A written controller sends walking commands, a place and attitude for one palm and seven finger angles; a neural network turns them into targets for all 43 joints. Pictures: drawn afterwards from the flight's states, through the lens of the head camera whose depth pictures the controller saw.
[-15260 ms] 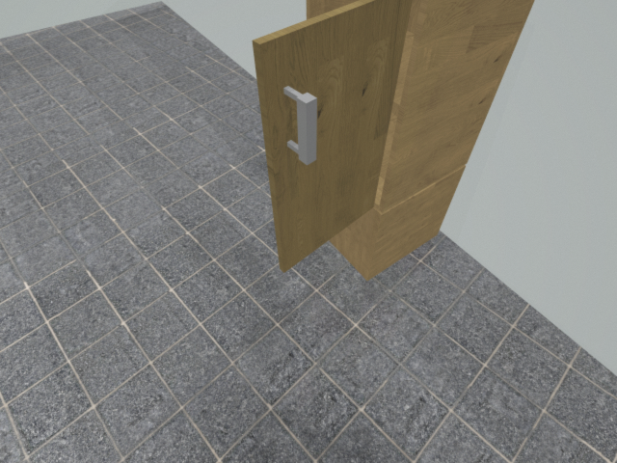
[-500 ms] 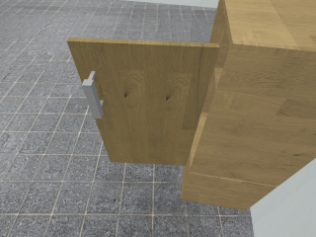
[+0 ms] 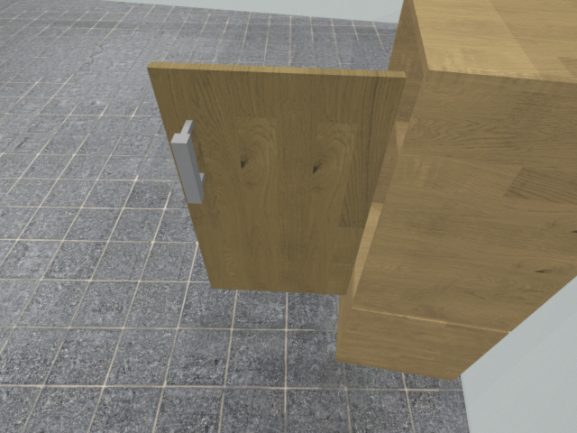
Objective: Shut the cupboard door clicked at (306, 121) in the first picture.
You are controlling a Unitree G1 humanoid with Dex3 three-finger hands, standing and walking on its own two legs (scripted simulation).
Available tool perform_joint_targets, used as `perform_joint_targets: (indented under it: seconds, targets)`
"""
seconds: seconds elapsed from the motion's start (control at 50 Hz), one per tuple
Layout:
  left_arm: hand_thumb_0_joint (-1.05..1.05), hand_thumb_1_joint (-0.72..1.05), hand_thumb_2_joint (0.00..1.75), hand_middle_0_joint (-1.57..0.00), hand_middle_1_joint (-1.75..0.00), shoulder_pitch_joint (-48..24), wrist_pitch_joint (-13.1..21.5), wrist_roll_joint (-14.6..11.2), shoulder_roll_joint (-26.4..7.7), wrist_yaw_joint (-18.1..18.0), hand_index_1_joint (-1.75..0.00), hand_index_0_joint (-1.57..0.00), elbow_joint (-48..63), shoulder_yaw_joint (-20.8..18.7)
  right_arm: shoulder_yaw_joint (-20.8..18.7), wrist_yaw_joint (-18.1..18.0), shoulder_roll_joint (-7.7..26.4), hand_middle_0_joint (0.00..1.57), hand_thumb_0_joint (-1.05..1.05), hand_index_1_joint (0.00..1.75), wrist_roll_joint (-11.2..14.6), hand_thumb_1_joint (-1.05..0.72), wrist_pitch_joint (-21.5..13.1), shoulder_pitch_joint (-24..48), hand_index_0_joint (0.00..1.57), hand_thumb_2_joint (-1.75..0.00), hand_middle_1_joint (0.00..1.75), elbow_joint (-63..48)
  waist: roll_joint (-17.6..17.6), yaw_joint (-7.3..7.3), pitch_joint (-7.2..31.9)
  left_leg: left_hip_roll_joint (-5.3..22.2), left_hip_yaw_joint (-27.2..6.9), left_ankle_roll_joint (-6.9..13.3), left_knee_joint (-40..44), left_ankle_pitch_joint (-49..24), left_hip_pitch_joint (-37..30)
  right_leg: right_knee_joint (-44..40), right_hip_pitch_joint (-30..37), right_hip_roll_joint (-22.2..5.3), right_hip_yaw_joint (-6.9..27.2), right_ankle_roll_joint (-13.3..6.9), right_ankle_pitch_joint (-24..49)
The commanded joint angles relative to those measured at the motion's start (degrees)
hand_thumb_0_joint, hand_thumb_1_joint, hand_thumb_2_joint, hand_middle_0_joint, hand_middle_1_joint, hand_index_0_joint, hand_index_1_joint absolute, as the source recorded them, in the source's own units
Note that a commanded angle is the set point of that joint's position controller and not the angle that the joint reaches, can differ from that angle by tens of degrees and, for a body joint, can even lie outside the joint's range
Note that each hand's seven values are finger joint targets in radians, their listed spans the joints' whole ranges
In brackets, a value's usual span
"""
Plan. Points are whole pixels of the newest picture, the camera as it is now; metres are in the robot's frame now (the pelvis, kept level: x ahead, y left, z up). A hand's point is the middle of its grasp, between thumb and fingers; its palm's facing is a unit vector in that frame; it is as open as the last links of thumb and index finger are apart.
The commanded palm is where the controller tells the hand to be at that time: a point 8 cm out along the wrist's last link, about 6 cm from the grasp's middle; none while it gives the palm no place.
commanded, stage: come to a stop and stand still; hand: left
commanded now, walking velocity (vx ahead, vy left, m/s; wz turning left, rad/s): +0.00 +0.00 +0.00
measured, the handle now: (192, 162) +0.48 +0.19 +0.11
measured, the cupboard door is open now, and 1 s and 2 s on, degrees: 97 97 97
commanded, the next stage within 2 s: look again from close up in 0.28 s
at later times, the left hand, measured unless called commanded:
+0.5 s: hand out of the picture -0.02 +0.17 -0.16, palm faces -0.02 -0.98 -0.22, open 7.4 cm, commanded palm none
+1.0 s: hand out of the picture +0.04 +0.16 -0.16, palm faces +0.00 -0.98 -0.22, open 7.4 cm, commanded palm +0.11 +0.21 -0.06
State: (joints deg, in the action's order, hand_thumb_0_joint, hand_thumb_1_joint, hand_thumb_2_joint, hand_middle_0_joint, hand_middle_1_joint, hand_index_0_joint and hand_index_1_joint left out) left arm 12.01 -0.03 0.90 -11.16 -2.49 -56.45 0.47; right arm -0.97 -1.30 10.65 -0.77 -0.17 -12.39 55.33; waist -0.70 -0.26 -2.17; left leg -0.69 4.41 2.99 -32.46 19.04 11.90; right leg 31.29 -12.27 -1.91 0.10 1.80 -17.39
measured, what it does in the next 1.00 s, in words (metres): stands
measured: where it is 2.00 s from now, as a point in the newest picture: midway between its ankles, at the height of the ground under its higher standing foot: outside the picture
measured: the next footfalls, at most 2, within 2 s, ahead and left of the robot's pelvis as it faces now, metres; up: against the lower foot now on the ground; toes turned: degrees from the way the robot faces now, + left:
none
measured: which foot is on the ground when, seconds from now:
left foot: down 0.00-1.00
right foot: down 0.00-1.00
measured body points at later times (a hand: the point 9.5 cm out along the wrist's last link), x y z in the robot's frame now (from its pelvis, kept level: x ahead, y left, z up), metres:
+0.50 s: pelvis +0.00 -0.01 +0.01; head +0.02 -0.02 +0.46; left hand -0.01 +0.22 -0.15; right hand +0.00 -0.25 -0.15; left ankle -0.01 +0.08 -0.73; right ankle -0.01 -0.14 -0.73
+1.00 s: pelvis +0.02 -0.03 +0.01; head +0.04 -0.03 +0.46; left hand +0.04 +0.21 -0.15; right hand +0.04 -0.26 -0.15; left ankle -0.01 +0.08 -0.73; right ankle -0.01 -0.15 -0.73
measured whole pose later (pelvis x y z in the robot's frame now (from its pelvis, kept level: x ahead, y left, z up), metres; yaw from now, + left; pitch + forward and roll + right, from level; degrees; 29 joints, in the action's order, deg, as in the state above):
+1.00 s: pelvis +0.02 -0.03 +0.01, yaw +0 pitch +0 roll +0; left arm 13.2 1.3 0.9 -10.4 -2.2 -62.9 1.0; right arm 0.3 -1.5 10.2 -0.4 -1.1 -12.9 64.4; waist -0.1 0.2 -1.9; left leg 0.5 3.8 0.6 -25.1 16.0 8.8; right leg 25.8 -10.0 -0.5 -0.5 0.1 -15.7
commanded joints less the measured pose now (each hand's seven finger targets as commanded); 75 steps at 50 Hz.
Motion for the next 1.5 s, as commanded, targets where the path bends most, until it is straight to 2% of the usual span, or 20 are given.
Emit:
perform_joint_targets:
  seconds: [0.0, 0.1, 0.46, 0.94, 0.96, 0.98, 1.0, 1.02, 1.04, 1.06, 1.08, 1.1, 1.12, 1.14, 1.2, 1.22, 1.26, 1.32, 1.42, 1.48]
  targets:
    - [0.00, 0.90, 0.90, -0.20, -0.30, 2.6, 0.2, 0.1, -6.2, 0.4, -0.30, -0.20, 2.7, -1.0, -0.6, 0.5, 7.5, 0.20, 0.00, 0.30, -0.2, -0.90, -0.9, -1.3, 0.20, -0.90, 0.30, -3.2, -0.6, 0.09, -5.2, 7.0, -9.6, 0.3, 14.6, 1.8, 5.3, -5.8, -2.8, -1.5, 2.7, -3.6, -0.9]
    - [0.00, 0.90, 0.90, -0.20, -0.30, 4.3, 0.4, 0.3, -6.5, 0.8, -0.30, -0.20, 2.3, -0.9, -0.5, 0.8, 7.9, 0.20, 0.00, 0.30, -0.3, -0.90, -1.0, -1.6, 0.20, -0.90, 0.30, -2.4, 0.5, 0.50, -4.0, 6.5, -9.8, 0.3, 17.0, 7.6, 5.8, -6.8, -2.6, -1.9, 3.1, -3.5, -2.1]
    - [0.00, 0.90, 0.90, -0.20, -0.30, 6.5, 1.6, -0.3, -6.2, 0.5, -0.30, -0.20, -4.6, -0.4, 0.7, 0.0, 6.4, 0.20, 0.00, 0.30, 0.3, -0.90, -2.0, -4.7, 0.20, -0.90, 0.30, 6.1, 1.3, 0.27, 0.1, 6.4, -6.1, -0.4, 12.9, -11.6, -2.2, -8.0, 0.5, -4.0, 4.4, -3.7, 10.6]
    - [0.00, 0.90, 0.90, -0.20, -0.30, 4.5, 1.8, -0.3, -6.5, 0.3, -0.30, -0.20, -4.5, -1.1, 0.4, -0.5, 5.7, 0.20, 0.00, 0.30, 0.2, -0.90, -2.1, -3.4, 0.20, -0.90, 0.30, 8.0, 1.1, 0.51, 1.0, 6.7, -5.3, -1.3, 12.1, -17.7, -4.1, -8.2, 3.2, -4.4, 4.3, -4.0, 19.0]
    - [0.00, 0.90, 0.90, -0.20, -0.30, 9.5, 2.4, 0.3, -5.5, -2.0, -0.30, -0.20, -6.6, -1.1, -0.1, -0.1, 6.5, 0.20, 0.00, 0.30, 0.8, -0.90, -2.1, 0.3, 0.20, -0.90, 0.30, 3.9, 3.0, 1.76, -0.1, 8.0, -3.4, -2.9, 0.4, -21.5, -0.4, -7.9, 2.1, -7.5, 5.9, -2.5, 35.9]
    - [0.00, 0.90, 0.90, -0.20, -0.30, -41.0, 19.0, -7.2, -42.2, -2.1, -0.30, -0.20, 86.4, -28.3, -2.7, -6.2, 18.3, 0.20, 0.00, 0.30, 0.8, -0.90, -13.3, -6.6, 0.20, -0.90, 0.30, -11.5, 0.0, -6.44, 23.0, 5.2, -5.1, -1.4, -1.7, -35.3, -19.3, 5.1, 4.2, -1.5, 0.5, -2.2, 34.5]
    - [0.00, 0.90, 0.90, -0.22, -0.32, 1.3, 13.7, -7.9, -10.0, -2.2, -0.32, -0.22, 65.8, -3.7, 0.1, -6.9, 10.9, 0.20, 0.00, 0.30, 4.5, -0.90, -17.4, -1.3, 0.20, -0.90, 0.30, -11.8, -22.0, -1.67, 30.6, 3.9, -6.8, -2.2, 0.1, -43.6, -22.9, 12.1, -3.2, 2.2, -4.0, -2.2, 18.4]
    - [0.00, 0.90, 0.90, -0.24, -0.34, 15.1, 6.4, -11.9, 3.3, -2.3, -0.34, -0.24, 66.8, 1.1, 0.5, -4.9, 8.8, 0.20, 0.00, 0.30, 3.3, -0.90, -20.1, 1.4, 0.20, -0.90, 0.30, -14.0, -22.6, 0.32, 25.2, 4.7, -7.4, -4.4, 3.5, -51.0, -18.1, 10.6, -5.8, 2.1, -5.9, -2.5, 6.1]
    - [0.00, 0.90, 0.90, -0.25, -0.36, 8.9, 6.5, -10.1, 0.7, -2.3, -0.36, -0.25, 62.9, -0.9, -1.0, -2.7, 8.4, 0.20, 0.00, 0.30, 3.1, -0.90, -21.5, -1.6, 0.20, -0.90, 0.30, -12.6, -10.1, -2.27, 12.5, 4.6, -7.6, -4.5, 3.1, -43.3, -7.6, 6.7, -10.2, 1.6, -5.0, -2.2, 5.5]
    - [0.00, 0.90, 0.90, -0.27, -0.38, 7.3, 8.4, -10.5, 0.6, -0.9, -0.38, -0.27, 60.6, -3.2, -2.6, -1.7, 9.4, 0.20, 0.00, 0.30, 2.3, -0.90, -21.9, -1.3, 0.20, -0.90, 0.30, -15.1, -5.0, -2.66, 4.0, 3.4, -7.9, -4.7, 0.5, -32.4, 0.5, 3.4, -12.6, 1.6, -5.9, -2.4, 7.5]
    - [0.00, 0.90, 0.90, -0.29, -0.40, 12.4, 11.3, -10.9, -0.3, 1.0, -0.40, -0.29, 54.8, -5.9, -3.6, -1.1, 10.0, 0.20, 0.00, 0.30, 1.8, -0.90, -21.9, -0.2, 0.20, -0.90, 0.30, -16.9, 4.4, -1.90, -0.1, 2.1, -7.3, -4.1, -2.3, -21.9, 8.6, 2.6, -14.6, 1.4, -6.5, -2.4, 10.1]
    - [0.00, 0.90, 0.90, -0.31, -0.42, 18.5, 15.4, -12.0, 1.0, 3.7, -0.42, -0.31, 50.0, -6.9, -3.9, -0.6, 9.8, 0.20, 0.00, 0.30, 1.3, -0.90, -21.8, 0.8, 0.20, -0.90, 0.30, -18.6, 12.9, -0.91, -0.6, 1.0, -6.9, -3.5, -5.1, -15.9, 14.2, 4.7, -16.8, 1.6, -6.5, -2.2, 10.0]
    - [0.00, 0.90, 0.90, -0.33, -0.44, 25.9, 19.7, -12.9, 1.7, 7.4, -0.44, -0.33, 46.3, -8.6, -4.3, 0.2, 9.6, 0.20, 0.00, 0.30, 1.4, -0.90, -21.6, 1.2, 0.20, -0.90, 0.30, -20.5, 12.1, 1.61, 1.6, -0.1, -5.9, -3.8, -7.8, -17.2, 16.5, 7.8, -16.1, 1.2, -5.8, -2.7, 13.7]
    - [0.00, 0.90, 0.90, -0.35, -0.46, 28.3, 24.7, -14.1, 2.2, 11.3, -0.46, -0.35, 45.5, -9.7, -4.6, 0.8, 9.1, 0.20, 0.00, 0.30, 1.0, -0.90, -21.2, 1.8, 0.20, -0.90, 0.30, -21.7, 16.2, 2.80, 5.8, -0.7, -5.0, -4.3, -11.3, -15.6, 20.2, 12.3, -17.1, 1.1, -5.3, -2.6, 15.3]
    - [0.00, 0.90, 0.90, -0.40, -0.52, 25.7, 37.4, -16.1, -4.2, 23.4, -0.52, -0.40, 47.3, -14.6, -5.5, 1.7, 9.6, 0.20, 0.00, 0.30, 1.1, -0.90, -20.5, 4.4, 0.20, -0.90, 0.30, -26.5, 12.3, 3.83, 12.2, -1.7, -3.4, -4.4, -20.0, -7.9, 30.3, 19.8, -20.6, -0.4, 0.1, -2.5, 12.6]
    - [0.00, 0.90, 0.90, -0.42, -0.54, 25.2, 37.1, -16.3, -7.6, 25.2, -0.54, -0.42, 47.0, -17.5, -5.5, 1.7, 9.7, 0.20, 0.00, 0.30, 1.6, -0.90, -19.6, 4.7, 0.20, -0.90, 0.30, -28.1, 6.2, 5.07, 13.0, -1.8, -2.9, -3.9, -21.0, -6.8, 31.5, 20.2, -20.6, -0.8, 2.0, -3.2, 9.9]
    - [0.00, 0.90, 0.90, -0.46, -0.58, 19.5, 33.6, -19.4, -9.1, 26.8, -0.58, -0.46, 55.9, -18.0, -5.0, 1.0, 10.2, 0.20, 0.00, 0.30, 2.6, -0.90, -18.5, 6.5, 0.20, -0.90, 0.30, -33.3, 1.9, 5.08, 17.8, -2.4, -1.7, -2.9, -22.0, -2.6, 31.7, 18.5, -20.3, -0.7, 4.3, -3.1, -0.8]
    - [0.00, 0.90, 0.90, -0.51, -0.64, 9.0, 31.0, -21.3, -11.7, 24.0, -0.64, -0.51, 68.8, -18.8, -4.1, -0.9, 9.6, 0.20, 0.00, 0.30, 3.1, -0.90, -18.0, 4.9, 0.20, -0.90, 0.30, -36.3, 1.3, 2.61, 19.3, -1.3, -3.0, -1.9, -24.7, 3.5, 33.2, 15.1, -23.6, -0.5, 7.9, -2.1, -14.8]
    - [0.00, 0.90, 0.90, -0.60, -0.74, -1.7, 32.3, -19.2, -9.2, 21.1, -0.74, -0.60, 79.9, -10.5, -2.3, -3.1, 10.0, 0.20, 0.00, 0.30, 2.9, -0.90, -19.0, 1.7, 0.20, -0.90, 0.30, -34.7, -0.6, -2.74, 16.3, 0.7, -5.3, -0.6, -25.6, 4.9, 30.0, 14.9, -29.0, 1.6, 5.3, -2.6, -16.3]
    - [0.00, 0.90, 0.90, -0.66, -0.80, 1.1, 28.2, -18.8, -9.5, 22.4, -0.80, -0.66, 74.4, -9.3, -1.7, -4.1, 10.6, 0.20, 0.00, 0.30, 3.4, -0.90, -19.4, 0.9, 0.20, -0.90, 0.30, -33.6, -1.3, -2.73, 14.1, 0.8, -6.0, -0.7, -23.6, 7.4, 30.3, 13.4, -28.6, 1.8, 4.4, -2.6, -18.5]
